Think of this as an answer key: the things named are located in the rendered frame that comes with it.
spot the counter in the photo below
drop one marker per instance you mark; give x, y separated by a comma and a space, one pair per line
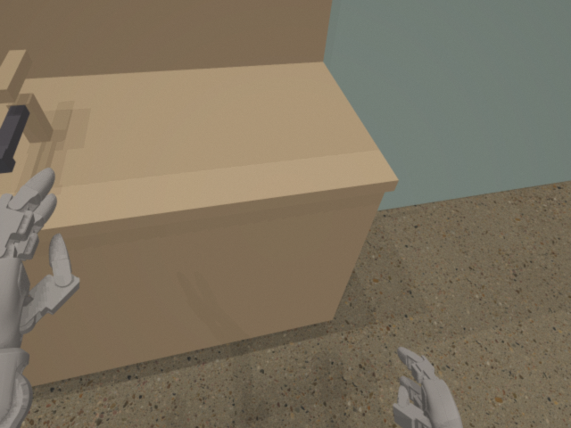
213, 182

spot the right robot hand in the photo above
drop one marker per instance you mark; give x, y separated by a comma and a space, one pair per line
434, 406

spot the left robot hand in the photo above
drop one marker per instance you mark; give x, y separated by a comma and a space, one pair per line
21, 217

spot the tap lever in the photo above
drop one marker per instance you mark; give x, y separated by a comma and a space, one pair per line
10, 135

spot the left robot forearm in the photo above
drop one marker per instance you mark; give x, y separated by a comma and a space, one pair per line
16, 393

